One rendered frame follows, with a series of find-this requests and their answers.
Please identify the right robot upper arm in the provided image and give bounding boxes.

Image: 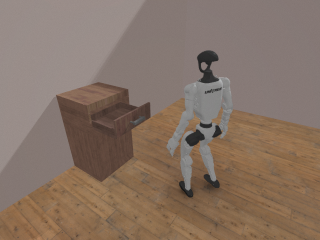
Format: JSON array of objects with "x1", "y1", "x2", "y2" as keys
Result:
[{"x1": 218, "y1": 77, "x2": 233, "y2": 110}]

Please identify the robot right forearm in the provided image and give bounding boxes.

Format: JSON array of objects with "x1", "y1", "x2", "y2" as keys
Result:
[{"x1": 220, "y1": 107, "x2": 233, "y2": 126}]

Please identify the robot right hand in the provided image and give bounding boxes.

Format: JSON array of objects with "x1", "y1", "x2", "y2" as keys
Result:
[{"x1": 219, "y1": 123, "x2": 228, "y2": 139}]

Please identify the robot left forearm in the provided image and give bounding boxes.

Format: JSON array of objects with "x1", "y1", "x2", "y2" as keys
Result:
[{"x1": 172, "y1": 111, "x2": 189, "y2": 141}]

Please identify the right robot thigh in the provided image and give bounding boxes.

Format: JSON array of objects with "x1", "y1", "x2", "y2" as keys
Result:
[{"x1": 199, "y1": 122, "x2": 222, "y2": 156}]

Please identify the cabinet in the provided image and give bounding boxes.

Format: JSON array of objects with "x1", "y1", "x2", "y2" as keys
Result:
[{"x1": 56, "y1": 82, "x2": 134, "y2": 182}]

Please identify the right robot shin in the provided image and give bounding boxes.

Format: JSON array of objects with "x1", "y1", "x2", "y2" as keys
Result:
[{"x1": 201, "y1": 145, "x2": 217, "y2": 181}]

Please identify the robot left hand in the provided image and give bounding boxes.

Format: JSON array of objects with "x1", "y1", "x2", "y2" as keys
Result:
[{"x1": 166, "y1": 138, "x2": 180, "y2": 156}]

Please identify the drawer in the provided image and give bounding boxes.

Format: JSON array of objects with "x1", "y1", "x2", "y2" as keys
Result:
[{"x1": 90, "y1": 102, "x2": 151, "y2": 139}]

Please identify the left robot upper arm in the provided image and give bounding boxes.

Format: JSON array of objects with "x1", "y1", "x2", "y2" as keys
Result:
[{"x1": 184, "y1": 82, "x2": 199, "y2": 121}]

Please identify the handle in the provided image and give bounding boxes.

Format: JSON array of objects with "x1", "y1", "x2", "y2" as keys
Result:
[{"x1": 130, "y1": 116, "x2": 145, "y2": 125}]

